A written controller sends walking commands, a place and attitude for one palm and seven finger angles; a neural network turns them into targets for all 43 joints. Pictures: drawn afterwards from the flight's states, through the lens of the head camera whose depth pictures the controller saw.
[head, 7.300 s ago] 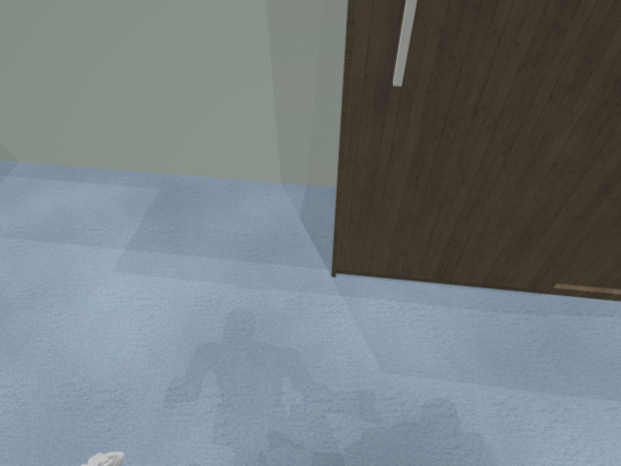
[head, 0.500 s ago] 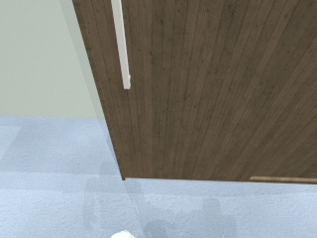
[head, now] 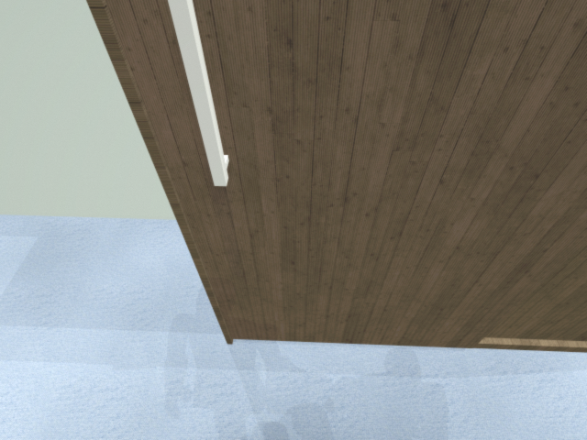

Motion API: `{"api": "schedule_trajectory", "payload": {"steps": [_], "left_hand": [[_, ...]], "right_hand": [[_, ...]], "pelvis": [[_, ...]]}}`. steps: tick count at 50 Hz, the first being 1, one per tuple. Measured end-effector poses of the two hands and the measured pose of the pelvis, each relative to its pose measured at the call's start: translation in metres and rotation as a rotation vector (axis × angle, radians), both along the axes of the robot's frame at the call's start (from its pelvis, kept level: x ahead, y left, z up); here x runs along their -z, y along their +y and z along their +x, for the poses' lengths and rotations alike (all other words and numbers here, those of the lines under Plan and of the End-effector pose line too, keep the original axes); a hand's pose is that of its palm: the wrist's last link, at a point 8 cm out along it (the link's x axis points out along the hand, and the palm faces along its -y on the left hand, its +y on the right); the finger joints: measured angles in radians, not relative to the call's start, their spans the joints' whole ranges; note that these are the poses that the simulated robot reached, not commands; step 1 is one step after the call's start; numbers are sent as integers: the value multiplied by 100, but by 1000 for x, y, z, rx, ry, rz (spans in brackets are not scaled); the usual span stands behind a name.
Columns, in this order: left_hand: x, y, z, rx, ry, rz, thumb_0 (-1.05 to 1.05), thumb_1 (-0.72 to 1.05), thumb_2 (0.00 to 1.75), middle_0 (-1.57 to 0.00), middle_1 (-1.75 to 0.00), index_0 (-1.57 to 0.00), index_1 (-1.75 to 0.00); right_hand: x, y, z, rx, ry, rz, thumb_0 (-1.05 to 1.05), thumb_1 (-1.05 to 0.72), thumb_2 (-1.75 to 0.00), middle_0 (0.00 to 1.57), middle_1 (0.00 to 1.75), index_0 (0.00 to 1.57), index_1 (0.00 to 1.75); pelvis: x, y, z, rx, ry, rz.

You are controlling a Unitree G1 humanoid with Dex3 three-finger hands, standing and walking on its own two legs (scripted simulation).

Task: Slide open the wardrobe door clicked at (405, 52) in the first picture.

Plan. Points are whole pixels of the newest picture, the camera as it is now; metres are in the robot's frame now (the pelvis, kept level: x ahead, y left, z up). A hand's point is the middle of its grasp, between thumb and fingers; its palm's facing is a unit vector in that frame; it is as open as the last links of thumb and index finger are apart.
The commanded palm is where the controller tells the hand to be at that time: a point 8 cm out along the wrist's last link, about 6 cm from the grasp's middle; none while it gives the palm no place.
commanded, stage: come to a stop and stand still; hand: left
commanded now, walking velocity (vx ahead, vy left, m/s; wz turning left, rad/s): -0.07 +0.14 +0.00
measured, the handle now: (205, 91) +0.48 +0.15 +0.23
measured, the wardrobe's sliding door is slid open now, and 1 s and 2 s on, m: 0.00 0.00 0.00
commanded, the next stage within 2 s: look again from close up in 1.18 s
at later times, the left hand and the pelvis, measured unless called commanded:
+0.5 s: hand out of the picture -0.01 +0.20 -0.16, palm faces +0.05 -0.98 -0.18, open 7.4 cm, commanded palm none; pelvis -0.03 +0.02 +0.02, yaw +0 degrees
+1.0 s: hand out of the picture -0.03 +0.16 -0.16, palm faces +0.02 -0.98 -0.22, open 7.3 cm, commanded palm none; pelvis -0.03 -0.01 +0.01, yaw +0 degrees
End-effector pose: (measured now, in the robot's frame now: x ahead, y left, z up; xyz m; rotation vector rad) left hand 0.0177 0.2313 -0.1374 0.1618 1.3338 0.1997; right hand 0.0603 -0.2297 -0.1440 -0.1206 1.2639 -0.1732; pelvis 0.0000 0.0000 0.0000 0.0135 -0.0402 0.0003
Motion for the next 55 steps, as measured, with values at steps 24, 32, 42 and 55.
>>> {"api": "schedule_trajectory", "payload": {"steps": [24,32,42,55], "left_hand": [[-6,21,-33,-5,14,-49,0,90,89,-20,-30,-20,-30],[-7,-2,-56,27,92,-23,0,91,89,-20,-30,-20,-30],[-9,-18,-60,15,66,-11,0,90,89,-20,-30,-20,-30],[-8,-27,-51,17,28,-17,1,91,89,-20,-30,-20,-30]], "right_hand": [[-18,40,-101,-1,137,9,1,-91,-89,20,30,20,30],[0,37,-115,13,161,60,1,-91,-89,20,30,20,30],[9,24,-100,-20,119,78,2,-92,-89,20,30,20,30],[-3,-3,-90,-33,99,30,1,-92,-89,19,30,20,30]], "pelvis": [[-16,22,-30,-10,39,-10],[-9,14,-31,3,42,-18],[-6,-1,-27,-3,23,1],[-10,-18,-30,-5,14,0]]}}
